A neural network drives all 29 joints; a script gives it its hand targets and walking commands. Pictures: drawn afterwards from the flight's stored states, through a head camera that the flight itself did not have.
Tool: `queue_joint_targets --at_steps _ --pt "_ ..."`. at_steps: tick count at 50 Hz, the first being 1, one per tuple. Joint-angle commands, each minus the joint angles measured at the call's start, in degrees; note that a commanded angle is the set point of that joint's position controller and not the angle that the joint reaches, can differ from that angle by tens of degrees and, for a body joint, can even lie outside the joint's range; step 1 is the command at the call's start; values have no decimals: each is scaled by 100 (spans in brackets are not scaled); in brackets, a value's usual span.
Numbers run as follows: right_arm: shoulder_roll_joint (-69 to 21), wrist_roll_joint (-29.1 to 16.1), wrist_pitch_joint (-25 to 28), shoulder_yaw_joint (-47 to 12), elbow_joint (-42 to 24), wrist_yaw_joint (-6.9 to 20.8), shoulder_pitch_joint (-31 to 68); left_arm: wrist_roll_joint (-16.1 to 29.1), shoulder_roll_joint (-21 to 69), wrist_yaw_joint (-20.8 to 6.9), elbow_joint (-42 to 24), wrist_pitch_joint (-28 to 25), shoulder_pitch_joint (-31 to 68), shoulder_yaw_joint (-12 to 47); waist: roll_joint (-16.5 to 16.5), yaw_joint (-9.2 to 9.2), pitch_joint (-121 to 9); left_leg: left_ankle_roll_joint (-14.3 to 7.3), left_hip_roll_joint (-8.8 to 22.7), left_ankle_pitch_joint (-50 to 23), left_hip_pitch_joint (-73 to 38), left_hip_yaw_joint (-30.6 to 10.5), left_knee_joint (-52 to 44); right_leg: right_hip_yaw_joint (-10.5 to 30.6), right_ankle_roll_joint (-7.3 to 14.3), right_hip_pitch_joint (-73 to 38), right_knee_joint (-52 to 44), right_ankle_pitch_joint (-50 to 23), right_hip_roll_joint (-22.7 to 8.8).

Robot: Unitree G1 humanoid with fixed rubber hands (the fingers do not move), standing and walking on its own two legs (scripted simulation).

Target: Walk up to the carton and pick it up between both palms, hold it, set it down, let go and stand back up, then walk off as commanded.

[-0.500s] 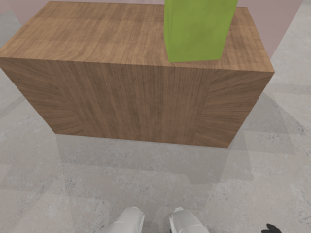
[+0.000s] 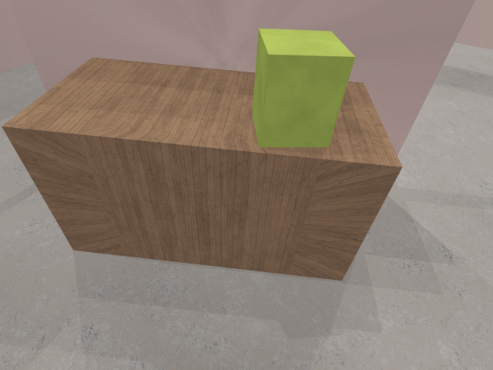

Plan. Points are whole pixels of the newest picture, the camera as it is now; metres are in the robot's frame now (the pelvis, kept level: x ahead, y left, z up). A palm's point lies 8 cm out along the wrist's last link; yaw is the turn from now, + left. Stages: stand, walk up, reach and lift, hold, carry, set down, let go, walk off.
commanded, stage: walk off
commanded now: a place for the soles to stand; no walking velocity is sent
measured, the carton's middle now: (294, 89) +0.90 -0.13 +0.07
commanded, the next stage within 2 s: stand in 1.64 s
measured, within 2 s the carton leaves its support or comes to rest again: neither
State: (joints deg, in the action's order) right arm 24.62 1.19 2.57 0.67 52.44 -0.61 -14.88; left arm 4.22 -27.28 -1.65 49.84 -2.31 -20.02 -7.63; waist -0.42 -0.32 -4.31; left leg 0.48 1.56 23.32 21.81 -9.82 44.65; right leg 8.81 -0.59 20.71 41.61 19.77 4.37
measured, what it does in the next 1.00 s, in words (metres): steps on the spot: left foot, then right foot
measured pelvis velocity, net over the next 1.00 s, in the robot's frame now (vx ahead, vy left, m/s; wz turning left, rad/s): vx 0.07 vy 0.02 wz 0.00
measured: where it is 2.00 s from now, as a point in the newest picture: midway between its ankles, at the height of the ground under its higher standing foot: outside the picture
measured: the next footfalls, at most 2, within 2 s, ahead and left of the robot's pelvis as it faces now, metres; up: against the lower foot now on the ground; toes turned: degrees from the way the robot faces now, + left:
left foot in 0.26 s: +0.13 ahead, +0.17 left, +0.00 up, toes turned -7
right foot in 0.58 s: +0.16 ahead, -0.12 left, +0.00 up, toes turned +10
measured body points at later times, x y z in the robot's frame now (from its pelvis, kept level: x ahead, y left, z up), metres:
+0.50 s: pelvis +0.07 +0.04 +0.01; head +0.10 +0.07 +0.46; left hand +0.12 +0.40 -0.10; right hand +0.13 -0.29 -0.09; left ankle +0.09 +0.17 -0.71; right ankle +0.09 -0.14 -0.68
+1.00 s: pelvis +0.07 +0.02 +0.00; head +0.07 +0.02 +0.45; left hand +0.16 +0.35 -0.09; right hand +0.17 -0.31 -0.10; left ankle +0.09 +0.17 -0.71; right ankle +0.12 -0.13 -0.71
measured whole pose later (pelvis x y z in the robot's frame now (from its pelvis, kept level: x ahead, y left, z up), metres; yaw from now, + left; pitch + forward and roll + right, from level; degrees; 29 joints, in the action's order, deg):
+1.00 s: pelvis +0.07 +0.02 +0.00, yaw +0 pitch +0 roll -1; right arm 24.1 1.2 2.8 0.7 49.9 -0.9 -13.6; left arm 4.2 -22.3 0.0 50.8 -3.2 -14.2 -7.6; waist 1.0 -0.3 -1.3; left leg 2.5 0.0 22.0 20.9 -8.7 42.5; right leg 8.9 -1.6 22.5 40.3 18.0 3.8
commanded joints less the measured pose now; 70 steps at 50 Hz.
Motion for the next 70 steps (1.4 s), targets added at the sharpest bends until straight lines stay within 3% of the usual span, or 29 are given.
queue_joint_targets --at_steps 1,3,4,7,9,11,12,13,14,15,18,22,24,25,27,28,29,31,32,33,36,38,41,43,49,53,57,64,70 --pt "938 23 106 456 -757 84 531 -584 -1610 144 -154 -375 -530 -204 -331 -83 1710 -344 135 214 2635 361 1538 3759 1215 -751 -3240 2593 -2033" --pt "1126 -11 135 532 -684 117 395 -602 -1413 111 -202 -365 -130 -146 -651 62 1920 -319 186 121 2009 488 1018 2937 1090 -257 -3327 2566 -1697" --pt "1168 -26 163 543 -686 125 343 -606 -1371 100 -244 -353 -55 -144 -868 61 1919 -316 167 177 1768 564 826 2748 1150 -173 -3289 2411 -1664" --pt "1227 -23 165 583 -697 149 256 -616 -1428 94 -312 -281 1 -176 -924 83 1806 -345 115 335 1162 705 307 2443 1289 119 -3127 2558 -1660" --pt "1232 -56 174 637 -534 149 -83 -592 -1481 102 -382 -197 336 -172 -827 298 1671 -437 38 -69 149 792 -386 1915 1169 747 -2728 2707 -1413" --pt "1231 -26 198 705 -314 65 -896 -597 -1290 115 -466 -142 670 -103 -546 724 1125 -623 -114 -98 -1457 650 -1098 1224 874 1445 -1462 1305 -969" --pt "1349 33 219 752 -237 -2 -1329 -599 -941 144 -477 -135 650 -6 203 907 839 -755 163 498 -2092 -130 -1807 800 654 1765 -74 196 -525" --pt "1735 121 229 826 -226 -65 -1536 -568 -454 196 -451 -161 439 120 1584 970 609 -934 984 1338 -2186 -1733 -2532 233 394 2055 1659 -112 169" --pt "1914 101 241 834 -357 -70 -824 -562 -453 217 -428 -125 80 132 1546 498 949 -1208 1756 1536 -1528 -3069 -3213 -74 244 2297 1897 1138 275" --pt "1930 49 229 845 -344 -30 -466 -569 -739 218 -415 -120 -53 74 1319 312 1111 -1523 1804 1723 -1284 -3111 -3099 -202 226 2190 1949 1243 5" --pt "1498 35 246 676 -565 -28 -173 -491 -787 159 -197 -177 -252 96 1382 138 984 -1534 1473 -686 -1390 -1829 -2372 -380 225 1674 1369 1177 -221" --pt "1316 -2 178 597 -596 -47 -204 -457 -671 159 -188 -184 -66 123 1347 190 322 -1213 1212 -3713 -1920 -853 -1557 -733 196 1108 98 552 -217" --pt "1211 -42 121 541 -616 -52 41 -437 -574 187 -122 -206 -68 161 1254 84 129 -985 842 -4376 -1737 -237 -1127 -891 230 443 -708 -363 -147" --pt "1142 -61 90 510 -619 -54 145 -447 -582 200 -80 -233 -83 174 1042 16 -19 -820 568 -4211 -1535 113 -856 -963 303 -78 -1089 -1114 -94" --pt "959 -100 64 455 -671 -92 303 -496 -722 219 -38 -252 -155 179 510 -121 -338 -562 171 -3344 -1070 460 -452 -671 530 -978 -1105 -2654 -166" --pt "909 -118 56 451 -698 -113 359 -522 -845 236 -53 -253 -289 177 233 -226 -559 -463 55 -2754 -678 472 -205 -145 670 -1516 -963 -3368 -395" --pt "819 -144 55 416 -754 -122 461 -549 -988 252 -112 -260 -413 176 -213 -360 -699 -325 -107 -1881 -155 445 122 743 870 -1948 -982 -3923 -881" --pt "708 -140 43 370 -794 -147 416 -544 -1072 257 -223 -233 -66 196 -532 -210 -368 -230 -183 64 252 520 165 1599 1420 -1872 -884 -4161 -1493" --pt "689 -112 64 355 -775 -146 362 -549 -1062 266 -247 -208 65 211 -520 -92 -165 -230 -107 337 340 570 -302 1614 1404 -1845 -830 -4161 -1532" --pt "701 -113 93 362 -704 -138 307 -547 -1014 262 -256 -179 216 240 -432 6 -96 -246 16 -174 115 561 -959 1327 1224 -1708 -721 -4203 -1375" --pt "993 -67 172 439 -599 -131 228 -496 -758 257 -251 -147 430 247 109 65 -408 -579 433 -3338 -1559 -205 -1157 297 542 -397 -274 -3803 -626" --pt "1001 -63 166 453 -578 -167 271 -475 -697 261 -249 -160 435 238 181 48 -431 -690 534 -4028 -1815 -173 -928 28 444 -188 -317 -3413 -532" --pt "920 -83 131 419 -627 -166 487 -506 -786 235 -212 -182 434 232 134 -46 -291 -505 240 -3131 -1306 176 -861 197 628 -558 -547 -3581 -574" --pt "869 -99 116 400 -646 -153 552 -527 -837 220 -217 -165 491 220 39 -57 -178 -420 119 -2334 -1017 265 -922 447 735 -625 -708 -3201 -653" --pt "933 -104 93 386 -530 -83 419 -524 -813 152 -221 -89 912 207 -8 96 454 -506 68 -166 -736 96 -1573 689 593 259 -1386 -142 -598" --pt "970 -77 76 378 -426 -36 407 -537 -801 100 -146 -75 918 196 -79 96 812 -517 64 975 -435 -31 -1852 776 519 504 -1824 1259 -547" --pt "1005 -63 60 393 -393 0 405 -569 -831 71 -110 -80 921 157 -122 93 928 -462 56 1196 -434 -40 -1855 804 439 636 -2132 1820 -512" --pt "1022 -24 67 408 -426 0 465 -580 -792 78 -157 -89 925 141 -132 81 816 -428 83 984 -541 -46 -1849 675 374 498 -2023 1313 -485" --pt "980 -18 36 414 -436 9 482 -609 -779 73 -169 -78 888 138 -225 63 811 -415 62 1039 -566 -2 -1785 673 349 521 -2106 1454 -496"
